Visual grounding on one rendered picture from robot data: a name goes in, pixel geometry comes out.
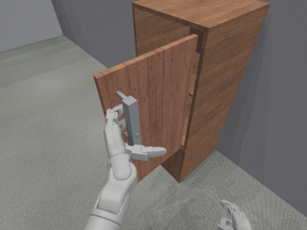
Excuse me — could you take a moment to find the robot left forearm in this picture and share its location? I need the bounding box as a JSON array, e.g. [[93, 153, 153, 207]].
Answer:
[[83, 153, 138, 230]]

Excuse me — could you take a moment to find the cupboard door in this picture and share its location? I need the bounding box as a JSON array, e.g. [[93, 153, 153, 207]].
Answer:
[[93, 34, 199, 183]]

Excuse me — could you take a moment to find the right robot hand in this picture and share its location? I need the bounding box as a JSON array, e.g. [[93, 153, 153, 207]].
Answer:
[[217, 199, 252, 230]]

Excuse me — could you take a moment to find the left robot hand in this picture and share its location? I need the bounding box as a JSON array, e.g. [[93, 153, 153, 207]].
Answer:
[[103, 103, 167, 161]]

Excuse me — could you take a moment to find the handle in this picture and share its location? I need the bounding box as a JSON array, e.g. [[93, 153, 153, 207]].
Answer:
[[115, 91, 142, 147]]

